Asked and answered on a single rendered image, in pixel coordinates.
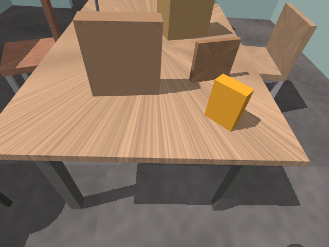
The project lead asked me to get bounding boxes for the chair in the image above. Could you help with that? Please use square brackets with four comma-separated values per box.
[0, 0, 61, 94]
[243, 3, 317, 99]

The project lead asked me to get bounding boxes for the table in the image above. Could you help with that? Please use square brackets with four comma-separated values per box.
[0, 0, 310, 210]

